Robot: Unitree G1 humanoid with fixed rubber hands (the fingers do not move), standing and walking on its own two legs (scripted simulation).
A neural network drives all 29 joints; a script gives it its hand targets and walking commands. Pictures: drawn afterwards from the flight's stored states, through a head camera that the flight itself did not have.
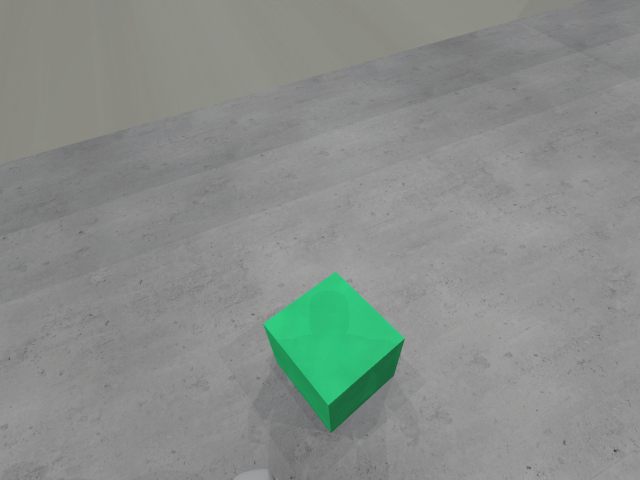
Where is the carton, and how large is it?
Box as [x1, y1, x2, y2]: [263, 272, 404, 432]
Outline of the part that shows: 336,272 334,272 263,323 276,361 331,432 393,375 404,339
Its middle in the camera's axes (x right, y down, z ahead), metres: +0.04 +0.33 +1.15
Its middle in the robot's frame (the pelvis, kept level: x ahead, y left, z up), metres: +0.53 +0.03 -0.63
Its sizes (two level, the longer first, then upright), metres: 0.281 0.264 0.278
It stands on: the floor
